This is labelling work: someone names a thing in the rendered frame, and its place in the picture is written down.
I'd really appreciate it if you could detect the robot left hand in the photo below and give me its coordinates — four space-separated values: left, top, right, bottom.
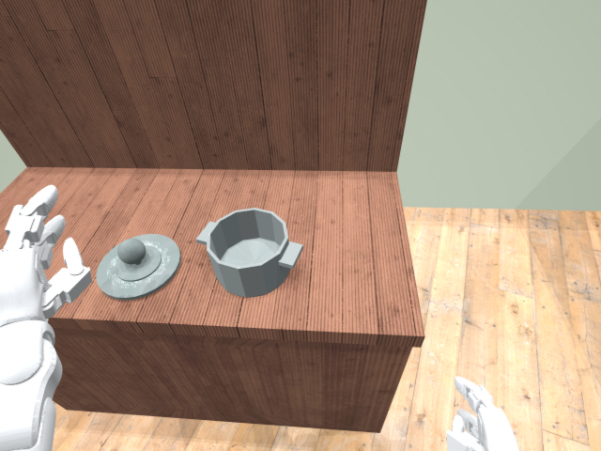
0 185 92 328

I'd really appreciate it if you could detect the table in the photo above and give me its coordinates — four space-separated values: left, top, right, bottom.
0 0 427 433

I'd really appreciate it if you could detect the lid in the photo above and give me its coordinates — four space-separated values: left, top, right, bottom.
96 234 181 301

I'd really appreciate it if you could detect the left robot forearm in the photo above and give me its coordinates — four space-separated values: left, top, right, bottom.
0 320 62 451

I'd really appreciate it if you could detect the robot right hand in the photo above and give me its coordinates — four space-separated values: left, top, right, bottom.
446 376 519 451

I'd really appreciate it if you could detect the knob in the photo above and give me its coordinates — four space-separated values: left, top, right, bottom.
117 239 146 264

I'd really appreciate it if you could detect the pot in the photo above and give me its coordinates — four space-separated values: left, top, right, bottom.
196 208 303 297

